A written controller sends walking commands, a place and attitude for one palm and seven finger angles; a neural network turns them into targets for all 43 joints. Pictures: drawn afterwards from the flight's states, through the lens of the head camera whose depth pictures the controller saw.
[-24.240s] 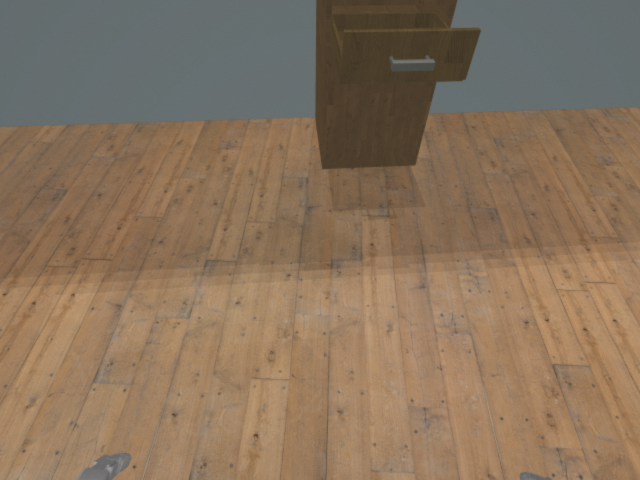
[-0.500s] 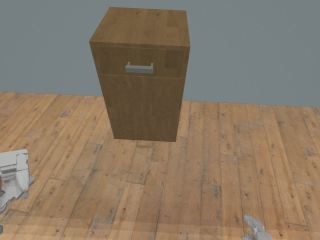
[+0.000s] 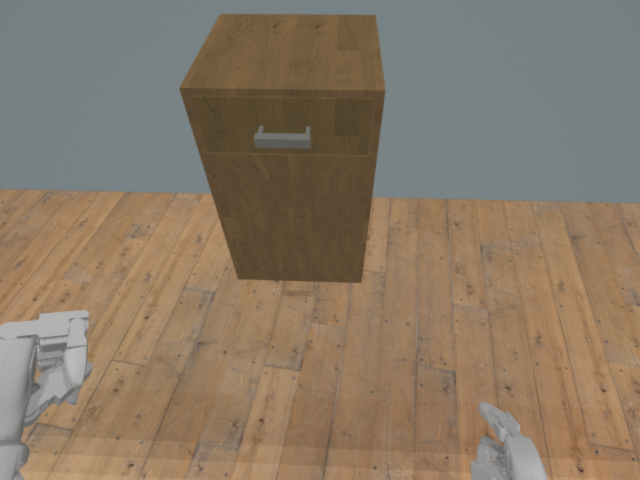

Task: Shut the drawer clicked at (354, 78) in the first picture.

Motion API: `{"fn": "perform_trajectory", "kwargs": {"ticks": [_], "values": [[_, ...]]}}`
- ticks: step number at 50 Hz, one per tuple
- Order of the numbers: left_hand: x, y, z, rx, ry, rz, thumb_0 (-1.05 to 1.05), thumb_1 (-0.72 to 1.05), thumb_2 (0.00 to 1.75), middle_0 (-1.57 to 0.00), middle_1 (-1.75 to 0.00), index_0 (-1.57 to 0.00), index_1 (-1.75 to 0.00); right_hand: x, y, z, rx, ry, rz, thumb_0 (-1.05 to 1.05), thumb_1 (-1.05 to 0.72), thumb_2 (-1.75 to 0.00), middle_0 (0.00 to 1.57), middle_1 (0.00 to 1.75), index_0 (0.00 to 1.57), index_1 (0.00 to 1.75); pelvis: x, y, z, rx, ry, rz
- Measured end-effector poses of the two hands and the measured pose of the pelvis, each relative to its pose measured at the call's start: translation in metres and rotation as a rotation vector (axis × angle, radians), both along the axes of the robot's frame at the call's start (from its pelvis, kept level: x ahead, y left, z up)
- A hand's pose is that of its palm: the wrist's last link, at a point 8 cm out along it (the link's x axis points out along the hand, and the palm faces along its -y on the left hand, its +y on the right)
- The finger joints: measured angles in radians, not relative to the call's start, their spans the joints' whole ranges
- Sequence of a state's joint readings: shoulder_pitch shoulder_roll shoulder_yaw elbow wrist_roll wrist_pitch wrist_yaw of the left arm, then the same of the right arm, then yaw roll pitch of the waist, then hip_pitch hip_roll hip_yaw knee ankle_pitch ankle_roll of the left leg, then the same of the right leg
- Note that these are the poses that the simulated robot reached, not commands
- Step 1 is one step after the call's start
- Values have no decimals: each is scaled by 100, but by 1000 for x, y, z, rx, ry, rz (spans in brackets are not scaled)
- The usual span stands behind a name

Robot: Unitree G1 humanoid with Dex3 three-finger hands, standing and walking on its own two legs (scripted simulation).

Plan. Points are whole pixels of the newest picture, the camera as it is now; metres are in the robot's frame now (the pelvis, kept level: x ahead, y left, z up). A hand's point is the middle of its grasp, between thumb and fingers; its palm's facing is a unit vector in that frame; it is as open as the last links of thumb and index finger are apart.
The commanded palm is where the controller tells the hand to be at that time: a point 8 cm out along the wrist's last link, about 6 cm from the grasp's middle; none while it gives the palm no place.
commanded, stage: let the arm hang, fingers relaxed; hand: left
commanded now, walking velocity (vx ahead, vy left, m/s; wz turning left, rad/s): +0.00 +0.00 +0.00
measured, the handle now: (283, 135) +0.87 +0.15 -0.08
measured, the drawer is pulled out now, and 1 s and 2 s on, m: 0.00 0.00 0.00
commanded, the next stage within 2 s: look to check the result in 1.06 s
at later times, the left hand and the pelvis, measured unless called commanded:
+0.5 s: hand out of the picture -0.04 +0.22 -0.16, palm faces +0.01 -0.97 -0.24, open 4.9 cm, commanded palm none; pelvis -0.02 +0.01 +0.00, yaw +1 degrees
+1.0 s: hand out of the picture -0.01 +0.18 -0.17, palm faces +0.01 -0.98 -0.18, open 7.3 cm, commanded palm none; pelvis -0.01 +0.01 +0.01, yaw +0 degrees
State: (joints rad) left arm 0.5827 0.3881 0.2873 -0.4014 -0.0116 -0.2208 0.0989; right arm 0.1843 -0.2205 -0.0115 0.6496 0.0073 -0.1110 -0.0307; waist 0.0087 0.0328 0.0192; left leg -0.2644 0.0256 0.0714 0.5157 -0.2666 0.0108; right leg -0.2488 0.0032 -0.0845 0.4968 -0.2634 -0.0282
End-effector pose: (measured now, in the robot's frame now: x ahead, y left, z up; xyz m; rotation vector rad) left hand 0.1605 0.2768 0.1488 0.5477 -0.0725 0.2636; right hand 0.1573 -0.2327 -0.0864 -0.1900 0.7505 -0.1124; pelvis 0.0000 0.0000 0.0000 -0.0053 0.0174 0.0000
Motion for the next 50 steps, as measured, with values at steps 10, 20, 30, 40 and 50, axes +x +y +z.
{"fn": "perform_trajectory", "kwargs": {"ticks": [10, 20, 30, 40, 50], "values": [[-66, -25, -252, -369, 1015, 142, 1, 90, 90, -120, -140, -120, -141, -60, -11, -35, -28, 262, -18, 1, -90, -90, 20, 30, 20, 30, -15, 9, -8, 14, -18, 10], [-168, -20, -286, -461, 1320, 301, 1, 90, 90, -83, -105, -84, -101, -160, 2, -43, -31, 601, -65, 1, -91, -90, 20, 30, 20, 30, -23, 9, 3, -9, -25, 26], [-208, -14, -277, -449, 1433, 385, 1, 90, 90, -45, -59, -45, -58, -189, 30, -59, 58, 667, -96, 1, -91, -90, 20, 30, 20, 30, -22, 17, 6, 0, -34, 11], [-186, -36, -284, -485, 1396, 332, 0, 90, 90, -24, -34, -24, -35, -191, 42, -60, 89, 661, -116, 1, -91, -90, 20, 30, 20, 30, -18, 16, 6, 6, -41, 1], [-178, -51, -287, -505, 1407, 312, 1, 92, 90, -20, -30, -21, -31, -196, 41, -58, 89, 682, -144, 1, -91, -90, 20, 30, 20, 30, -12, 12, 7, 7, -37, -6]]}}
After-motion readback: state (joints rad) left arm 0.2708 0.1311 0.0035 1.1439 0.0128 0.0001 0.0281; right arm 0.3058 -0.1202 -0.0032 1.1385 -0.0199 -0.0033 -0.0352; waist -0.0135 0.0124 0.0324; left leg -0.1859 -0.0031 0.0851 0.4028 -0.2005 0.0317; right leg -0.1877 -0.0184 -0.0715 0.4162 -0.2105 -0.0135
